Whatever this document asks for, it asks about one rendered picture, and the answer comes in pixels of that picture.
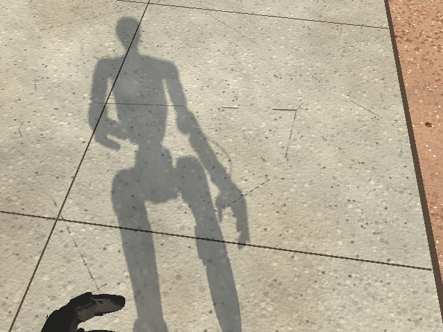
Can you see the left robot hand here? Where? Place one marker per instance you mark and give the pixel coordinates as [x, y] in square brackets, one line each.
[80, 309]

